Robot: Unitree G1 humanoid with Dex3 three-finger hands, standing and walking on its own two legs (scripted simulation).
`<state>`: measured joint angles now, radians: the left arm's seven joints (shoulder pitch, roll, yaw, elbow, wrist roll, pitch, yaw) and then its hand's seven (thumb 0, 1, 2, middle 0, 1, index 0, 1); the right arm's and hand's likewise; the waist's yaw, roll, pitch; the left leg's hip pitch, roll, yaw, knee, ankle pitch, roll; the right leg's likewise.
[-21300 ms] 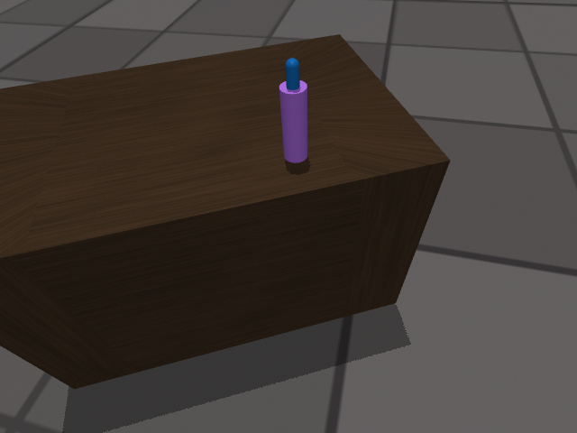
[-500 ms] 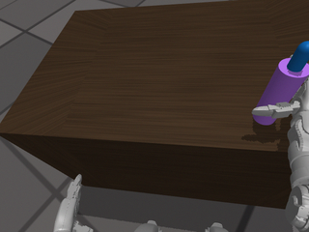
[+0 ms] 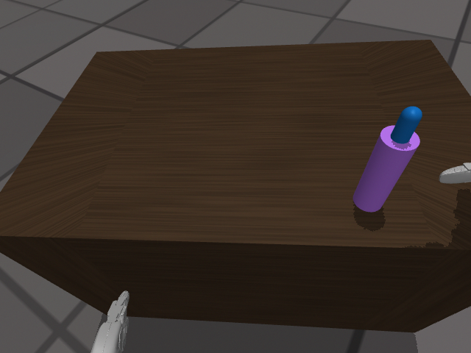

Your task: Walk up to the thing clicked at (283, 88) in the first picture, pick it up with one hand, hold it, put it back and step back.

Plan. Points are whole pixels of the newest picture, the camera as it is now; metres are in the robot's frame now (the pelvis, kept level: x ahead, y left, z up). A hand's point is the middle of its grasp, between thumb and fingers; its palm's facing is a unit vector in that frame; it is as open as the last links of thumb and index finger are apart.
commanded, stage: sink last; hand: right
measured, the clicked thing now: (386, 162) +0.44 -0.21 +0.07
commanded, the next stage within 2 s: home in 1.08 s
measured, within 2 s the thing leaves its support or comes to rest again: neither
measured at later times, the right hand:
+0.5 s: hand out of the picture +0.26 -0.28 +0.11, palm faces +0.38 +0.86 -0.34, open 17.4 cm
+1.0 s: hand out of the picture +0.15 -0.24 +0.12, palm faces +0.40 +0.82 -0.41, open 17.4 cm
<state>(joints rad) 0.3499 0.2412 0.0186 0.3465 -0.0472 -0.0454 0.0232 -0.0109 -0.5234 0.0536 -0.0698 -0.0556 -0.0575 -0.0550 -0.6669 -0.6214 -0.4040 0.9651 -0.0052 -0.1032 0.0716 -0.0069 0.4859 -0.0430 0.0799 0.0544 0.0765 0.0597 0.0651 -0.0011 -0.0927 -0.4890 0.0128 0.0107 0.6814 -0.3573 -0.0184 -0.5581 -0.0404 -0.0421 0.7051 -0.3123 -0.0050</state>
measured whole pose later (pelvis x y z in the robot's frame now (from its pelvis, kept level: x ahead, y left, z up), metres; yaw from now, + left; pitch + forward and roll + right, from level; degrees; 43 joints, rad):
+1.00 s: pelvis -0.02 +0.03 +0.02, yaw -3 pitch -3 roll -1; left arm 0.29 0.22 0.15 0.57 -0.02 -0.10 0.08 -0.01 -0.51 0.05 -0.06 -0.05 -0.06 -0.05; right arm 0.48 -0.31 -0.31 -0.18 0.06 -0.22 -0.03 -0.01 0.54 -0.05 0.06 0.06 0.06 0.07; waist -0.05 -0.05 0.03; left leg -0.17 0.02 0.06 0.51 -0.29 0.02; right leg -0.22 -0.02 0.00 0.46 -0.18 0.03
